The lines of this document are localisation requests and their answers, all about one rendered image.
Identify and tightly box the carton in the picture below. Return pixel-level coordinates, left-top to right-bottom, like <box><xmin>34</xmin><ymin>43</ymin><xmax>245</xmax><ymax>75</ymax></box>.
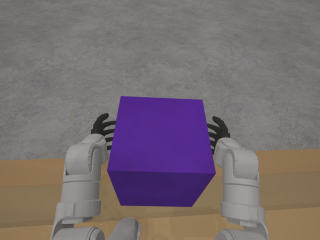
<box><xmin>107</xmin><ymin>96</ymin><xmax>216</xmax><ymax>207</ymax></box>

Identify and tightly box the robot left thigh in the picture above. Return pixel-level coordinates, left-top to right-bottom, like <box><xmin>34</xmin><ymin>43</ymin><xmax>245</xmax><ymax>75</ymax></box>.
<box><xmin>107</xmin><ymin>217</ymin><xmax>142</xmax><ymax>240</ymax></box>

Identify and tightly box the robot right hand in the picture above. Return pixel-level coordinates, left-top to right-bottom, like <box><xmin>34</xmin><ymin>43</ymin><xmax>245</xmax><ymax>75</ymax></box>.
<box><xmin>207</xmin><ymin>116</ymin><xmax>230</xmax><ymax>155</ymax></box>

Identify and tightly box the robot right upper arm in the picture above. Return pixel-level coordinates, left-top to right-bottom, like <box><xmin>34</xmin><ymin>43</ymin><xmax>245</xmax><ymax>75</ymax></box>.
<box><xmin>215</xmin><ymin>228</ymin><xmax>266</xmax><ymax>240</ymax></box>

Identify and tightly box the robot left forearm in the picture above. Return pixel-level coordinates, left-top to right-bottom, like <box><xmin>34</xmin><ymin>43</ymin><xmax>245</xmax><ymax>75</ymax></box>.
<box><xmin>49</xmin><ymin>133</ymin><xmax>109</xmax><ymax>240</ymax></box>

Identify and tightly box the robot left hand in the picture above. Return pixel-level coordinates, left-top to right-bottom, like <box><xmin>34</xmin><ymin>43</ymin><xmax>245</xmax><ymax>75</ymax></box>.
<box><xmin>91</xmin><ymin>113</ymin><xmax>116</xmax><ymax>150</ymax></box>

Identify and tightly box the robot left upper arm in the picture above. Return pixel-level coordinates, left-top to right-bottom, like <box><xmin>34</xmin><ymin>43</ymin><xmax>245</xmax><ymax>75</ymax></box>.
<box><xmin>52</xmin><ymin>226</ymin><xmax>105</xmax><ymax>240</ymax></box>

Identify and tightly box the robot right forearm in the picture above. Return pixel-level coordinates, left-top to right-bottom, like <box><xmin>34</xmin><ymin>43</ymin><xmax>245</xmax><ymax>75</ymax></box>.
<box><xmin>214</xmin><ymin>137</ymin><xmax>270</xmax><ymax>240</ymax></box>

